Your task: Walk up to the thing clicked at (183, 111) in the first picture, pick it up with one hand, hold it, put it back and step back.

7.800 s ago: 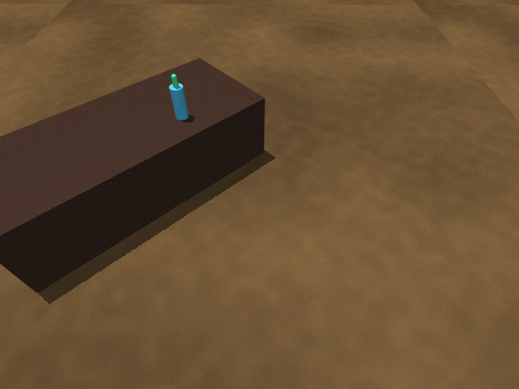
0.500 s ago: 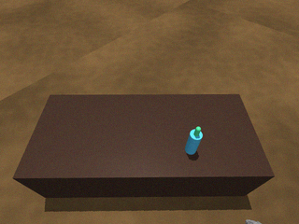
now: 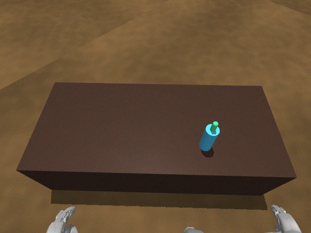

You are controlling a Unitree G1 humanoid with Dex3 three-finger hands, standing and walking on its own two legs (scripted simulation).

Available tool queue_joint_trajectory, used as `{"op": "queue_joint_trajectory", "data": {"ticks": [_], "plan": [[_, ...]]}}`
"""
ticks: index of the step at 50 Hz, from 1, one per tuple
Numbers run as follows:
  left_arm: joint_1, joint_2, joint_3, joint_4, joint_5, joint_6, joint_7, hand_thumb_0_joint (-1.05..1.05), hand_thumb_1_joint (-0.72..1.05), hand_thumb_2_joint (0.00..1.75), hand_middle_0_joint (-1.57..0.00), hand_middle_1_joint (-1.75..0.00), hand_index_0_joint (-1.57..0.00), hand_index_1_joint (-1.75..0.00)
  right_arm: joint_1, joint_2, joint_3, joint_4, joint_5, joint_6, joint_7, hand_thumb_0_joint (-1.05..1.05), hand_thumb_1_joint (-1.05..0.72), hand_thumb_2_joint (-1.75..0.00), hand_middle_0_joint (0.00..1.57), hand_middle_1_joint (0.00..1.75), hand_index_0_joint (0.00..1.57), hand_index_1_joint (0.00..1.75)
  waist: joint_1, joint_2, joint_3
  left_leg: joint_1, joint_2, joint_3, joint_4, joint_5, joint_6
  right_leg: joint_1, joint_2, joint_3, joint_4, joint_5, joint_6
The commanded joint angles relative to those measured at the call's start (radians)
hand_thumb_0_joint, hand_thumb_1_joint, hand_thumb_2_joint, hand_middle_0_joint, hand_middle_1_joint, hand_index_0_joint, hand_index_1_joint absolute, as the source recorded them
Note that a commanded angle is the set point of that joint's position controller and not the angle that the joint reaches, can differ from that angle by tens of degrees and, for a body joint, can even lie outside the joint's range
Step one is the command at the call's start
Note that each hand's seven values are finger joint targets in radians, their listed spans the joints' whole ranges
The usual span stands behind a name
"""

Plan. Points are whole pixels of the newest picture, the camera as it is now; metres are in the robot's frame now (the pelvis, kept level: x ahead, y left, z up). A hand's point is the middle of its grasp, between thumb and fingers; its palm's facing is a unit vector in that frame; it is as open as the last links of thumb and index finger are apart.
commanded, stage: go down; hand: right
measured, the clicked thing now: (210, 135) +0.52 -0.23 -0.29
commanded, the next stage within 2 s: none
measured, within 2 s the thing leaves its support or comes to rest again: neither
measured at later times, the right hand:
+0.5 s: hand (265, 226) +0.16 -0.28 -0.13, palm faces +0.08 +0.94 -0.32, open 17.4 cm
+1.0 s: hand (272, 232) +0.14 -0.29 -0.12, palm faces +0.11 +0.94 -0.32, open 17.2 cm
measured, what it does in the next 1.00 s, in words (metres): stands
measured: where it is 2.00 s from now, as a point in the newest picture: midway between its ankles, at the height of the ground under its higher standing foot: outside the picture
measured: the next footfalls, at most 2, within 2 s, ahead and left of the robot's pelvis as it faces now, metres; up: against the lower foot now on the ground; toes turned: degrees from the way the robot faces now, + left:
none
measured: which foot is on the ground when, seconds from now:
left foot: down 0.00-1.00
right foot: down 0.00-1.00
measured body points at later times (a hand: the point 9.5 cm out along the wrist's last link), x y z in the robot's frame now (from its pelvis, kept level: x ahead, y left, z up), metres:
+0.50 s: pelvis +0.01 +0.00 -0.03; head +0.07 -0.01 +0.42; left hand +0.17 +0.26 -0.11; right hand +0.15 -0.33 -0.10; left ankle -0.03 +0.13 -0.72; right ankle +0.02 -0.12 -0.72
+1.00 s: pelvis +0.00 +0.00 -0.04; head +0.04 -0.02 +0.41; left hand +0.16 +0.25 -0.11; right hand +0.14 -0.34 -0.09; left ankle -0.03 +0.13 -0.72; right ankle +0.02 -0.12 -0.72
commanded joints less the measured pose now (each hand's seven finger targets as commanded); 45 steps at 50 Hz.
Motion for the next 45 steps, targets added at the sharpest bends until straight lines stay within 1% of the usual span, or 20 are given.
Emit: {"op": "queue_joint_trajectory", "data": {"ticks": [1, 8, 9, 11, 13, 14, 15, 18, 20, 22, 24, 26, 28, 35, 37, 40, 42, 43, 44, 45], "plan": [[0.005, 0.162, 0.060, -0.119, 0.009, -0.060, 0.031, 0.00, 0.91, 0.89, -0.20, -0.30, -0.20, -0.30, -0.035, -0.244, -0.082, -0.233, 0.010, -0.018, -0.018, 0.00, 0.54, -0.04, 0.04, 0.06, 0.04, 0.06, 0.008, -0.071, -0.268, -0.019, -0.037, 0.015, -0.027, 0.261, 0.025, 0.191, 0.016, 0.011, -0.022, 0.250, -0.016], [-0.013, 0.157, 0.053, -0.146, 0.001, -0.074, 0.062, 0.00, 0.91, 0.89, -0.20, -0.30, -0.20, -0.30, 0.058, -0.235, -0.070, -0.330, 0.033, 0.063, -0.007, 0.00, 0.54, -0.04, 0.04, 0.05, 0.04, 0.06, 0.007, -0.085, -0.210, -0.065, -0.038, 0.025, -0.003, 0.221, 0.025, 0.114, 0.017, 0.017, 0.012, 0.204, -0.013], [-0.011, 0.154, 0.051, -0.151, 0.002, -0.074, 0.066, 0.00, 0.91, 0.89, -0.20, -0.30, -0.20, -0.30, 0.067, -0.258, -0.089, -0.356, 0.032, 0.075, -0.006, 0.00, 0.55, -0.04, 0.04, 0.06, 0.04, 0.06, 0.002, -0.088, -0.229, -0.059, -0.037, 0.024, 0.000, 0.220, 0.025, 0.117, 0.017, 0.019, 0.019, 0.203, -0.015], [-0.015, 0.151, 0.047, -0.161, -0.002, -0.079, 0.072, 0.00, 0.91, 0.88, -0.20, -0.30, -0.20, -0.29, 0.100, -0.223, -0.068, -0.354, 0.042, 0.100, 0.001, 0.00, 0.53, -0.04, 0.04, 0.05, 0.04, 0.05, 0.010, -0.066, -0.201, -0.079, -0.039, 0.028, 0.008, 0.213, 0.023, 0.100, 0.016, 0.022, 0.031, 0.195, -0.016], [-0.012, 0.149, 0.045, -0.170, -0.002, -0.081, 0.077, 0.00, 0.92, 0.88, -0.19, -0.30, -0.20, -0.29, 0.105, -0.254, -0.091, -0.393, 0.046, 0.118, 0.004, 0.00, 0.55, -0.04, 0.04, 0.06, 0.04, 0.06, 0.011, -0.072, -0.225, -0.076, -0.033, 0.023, 0.016, 0.248, 0.020, 0.094, 0.019, 0.023, 0.056, 0.224, -0.020], [-0.014, 0.146, 0.043, -0.173, -0.003, -0.084, 0.078, 0.00, 0.92, 0.88, -0.20, -0.30, -0.20, -0.29, 0.127, -0.228, -0.075, -0.386, 0.050, 0.130, 0.010, 0.00, 0.52, -0.04, 0.04, 0.05, 0.04, 0.05, 0.014, -0.050, -0.220, -0.082, -0.035, 0.027, 0.024, 0.251, 0.018, 0.086, 0.017, 0.026, 0.062, 0.228, -0.021], [-0.011, 0.148, 0.043, -0.179, -0.003, -0.086, 0.081, 0.00, 0.92, 0.88, -0.19, -0.30, -0.20, -0.29, 0.108, -0.261, -0.097, -0.440, 0.049, 0.133, 0.010, 0.00, 0.53, -0.04, 0.04, 0.05, 0.04, 0.06, 0.007, -0.071, -0.232, -0.087, -0.034, 0.023, 0.032, 0.258, 0.018, 0.091, 0.019, 0.024, 0.071, 0.235, -0.020], [-0.009, 0.143, 0.043, -0.183, -0.001, -0.094, 0.088, 0.00, 0.92, 0.88, -0.19, -0.30, -0.20, -0.29, 0.131, -0.263, -0.106, -0.469, 0.054, 0.145, 0.013, 0.00, 0.52, -0.04, 0.04, 0.05, 0.04, 0.05, 0.013, -0.060, -0.238, -0.095, -0.035, 0.027, 0.049, 0.260, 0.016, 0.067, 0.018, 0.030, 0.092, 0.237, -0.021], [-0.007, 0.138, 0.041, -0.189, -0.001, -0.101, 0.091, 0.00, 0.92, 0.88, -0.19, -0.30, -0.20, -0.29, 0.174, -0.222, -0.080, -0.465, 0.054, 0.162, 0.022, 0.00, 0.52, -0.04, 0.04, 0.05, 0.04, 0.05, 0.019, -0.058, -0.254, -0.111, -0.036, 0.028, 0.066, 0.265, 0.016, 0.073, 0.016, 0.034, 0.106, 0.251, -0.023], [-0.011, 0.148, 0.044, -0.193, 0.000, -0.107, 0.095, 0.00, 0.92, 0.88, -0.20, -0.30, -0.20, -0.29, 0.147, -0.261, -0.111, -0.527, 0.061, 0.164, 0.020, 0.00, 0.52, -0.04, 0.04, 0.05, 0.04, 0.05, 0.014, -0.100, -0.255, -0.133, -0.037, 0.030, 0.077, 0.239, 0.020, 0.061, 0.015, 0.040, 0.111, 0.235, -0.018], [-0.008, 0.145, 0.043, -0.198, 0.000, -0.113, 0.099, 0.00, 0.91, 0.89, -0.20, -0.30, -0.20, -0.30, 0.176, -0.253, -0.105, -0.533, 0.055, 0.173, 0.022, 0.00, 0.52, -0.04, 0.05, 0.05, 0.04, 0.05, 0.013, -0.091, -0.262, -0.141, -0.039, 0.033, 0.088, 0.221, 0.022, 0.059, 0.013, 0.044, 0.114, 0.225, -0.018], [-0.003, 0.141, 0.042, -0.204, 0.002, -0.118, 0.104, 0.00, 0.92, 0.88, -0.19, -0.30, -0.20, -0.29, 0.181, -0.269, -0.126, -0.570, 0.060, 0.174, 0.020, 0.00, 0.51, -0.04, 0.05, 0.05, 0.04, 0.05, 0.006, -0.095, -0.277, -0.140, -0.040, 0.037, 0.095, 0.214, 0.023, 0.049, 0.012, 0.049, 0.121, 0.221, -0.018], [-0.005, 0.137, 0.038, -0.205, 0.001, -0.124, 0.108, 0.00, 0.92, 0.88, -0.19, -0.30, -0.20, -0.29, 0.202, -0.249, -0.111, -0.568, 0.061, 0.186, 0.019, 0.00, 0.49, -0.04, 0.05, 0.05, 0.04, 0.05, 0.011, -0.086, -0.265, -0.149, -0.040, 0.038, 0.100, 0.208, 0.022, 0.041, 0.012, 0.050, 0.128, 0.214, -0.017], [0.005, 0.140, 0.041, -0.208, 0.001, -0.142, 0.120, 0.00, 0.92, 0.88, -0.19, -0.30, -0.20, -0.29, 0.230, -0.267, -0.132, -0.640, 0.072, 0.206, 0.021, 0.00, 0.50, -0.05, 0.05, 0.05, 0.04, 0.05, 0.009, -0.096, -0.273, -0.163, -0.040, 0.043, 0.116, 0.209, 0.021, 0.029, 0.011, 0.058, 0.144, 0.223, -0.017], [-0.001, 0.134, 0.035, -0.214, 0.001, -0.148, 0.122, 0.00, 0.92, 0.88, -0.19, -0.30, -0.20, -0.29, 0.233, -0.256, -0.123, -0.631, 0.072, 0.212, 0.022, 0.00, 0.50, -0.04, 0.05, 0.05, 0.04, 0.05, 0.016, -0.081, -0.266, -0.170, -0.039, 0.038, 0.112, 0.200, 0.019, 0.007, 0.014, 0.051, 0.152, 0.194, -0.020], [-0.004, 0.134, 0.034, -0.217, 0.004, -0.152, 0.129, 0.00, 0.92, 0.88, -0.19, -0.30, -0.20, -0.29, 0.224, -0.279, -0.143, -0.665, 0.078, 0.210, 0.026, 0.00, 0.49, -0.05, 0.05, 0.05, 0.04, 0.05, 0.014, -0.094, -0.262, -0.179, -0.039, 0.036, 0.111, 0.174, 0.020, -0.002, 0.015, 0.051, 0.153, 0.158, -0.020], [0.005, 0.130, 0.034, -0.215, 0.003, -0.157, 0.131, 0.00, 0.93, 0.88, -0.19, -0.30, -0.20, -0.29, 0.267, -0.262, -0.133, -0.654, 0.078, 0.221, 0.027, 0.00, 0.49, -0.05, 0.04, 0.06, 0.04, 0.06, 0.014, -0.078, -0.269, -0.166, -0.038, 0.038, 0.112, 0.205, 0.017, 0.002, 0.015, 0.049, 0.160, 0.185, -0.023], [-0.005, 0.130, 0.031, -0.213, 0.002, -0.159, 0.132, 0.00, 0.92, 0.88, -0.20, -0.30, -0.21, -0.29, 0.260, -0.253, -0.126, -0.630, 0.082, 0.225, 0.029, 0.00, 0.49, -0.05, 0.04, 0.05, 0.04, 0.05, 0.019, -0.075, -0.239, -0.179, -0.039, 0.037, 0.107, 0.181, 0.016, -0.026, 0.018, 0.049, 0.161, 0.154, -0.022], [-0.003, 0.128, 0.030, -0.218, 0.003, -0.160, 0.133, 0.00, 0.92, 0.88, -0.20, -0.30, -0.21, -0.29, 0.245, -0.278, -0.150, -0.674, 0.084, 0.219, 0.029, 0.00, 0.49, -0.06, 0.04, 0.06, 0.04, 0.06, 0.009, -0.091, -0.261, -0.173, -0.036, 0.035, 0.113, 0.190, 0.017, -0.019, 0.018, 0.047, 0.162, 0.164, -0.021], [-0.005, 0.132, 0.031, -0.219, 0.002, -0.160, 0.134, 0.00, 0.92, 0.88, -0.20, -0.30, -0.21, -0.29, 0.256, -0.266, -0.135, -0.671, 0.082, 0.221, 0.033, 0.00, 0.50, -0.06, 0.04, 0.06, 0.04, 0.06, 0.008, -0.101, -0.251, -0.183, -0.039, 0.036, 0.113, 0.163, 0.020, -0.014, 0.017, 0.049, 0.152, 0.145, -0.018]]}}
